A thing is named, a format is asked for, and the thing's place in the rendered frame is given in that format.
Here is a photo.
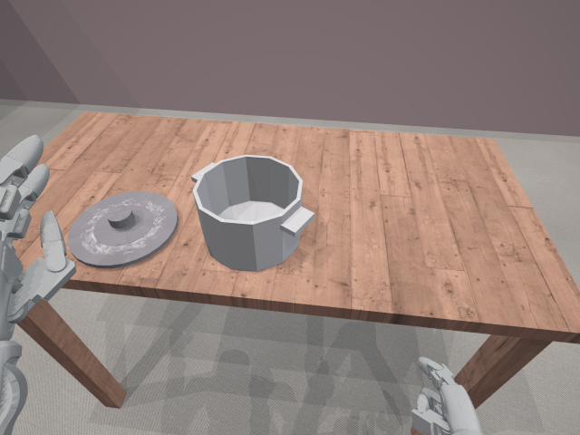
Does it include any pot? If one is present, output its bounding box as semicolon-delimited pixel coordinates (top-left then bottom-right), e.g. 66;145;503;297
191;155;314;272

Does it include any robot left hand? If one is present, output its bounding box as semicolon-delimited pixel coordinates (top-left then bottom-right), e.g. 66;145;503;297
0;135;76;341

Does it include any table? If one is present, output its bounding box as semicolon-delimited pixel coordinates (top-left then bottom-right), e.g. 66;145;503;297
12;111;580;435

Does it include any lid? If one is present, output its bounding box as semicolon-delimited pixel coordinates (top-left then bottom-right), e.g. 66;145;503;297
67;191;179;268

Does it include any robot right hand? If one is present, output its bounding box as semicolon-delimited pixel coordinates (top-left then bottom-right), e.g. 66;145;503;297
412;357;483;435

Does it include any robot left forearm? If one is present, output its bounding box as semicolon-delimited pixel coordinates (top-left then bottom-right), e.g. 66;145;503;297
0;341;28;435

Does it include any knob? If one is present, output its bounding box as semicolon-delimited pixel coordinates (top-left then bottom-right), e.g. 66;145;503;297
106;205;134;228

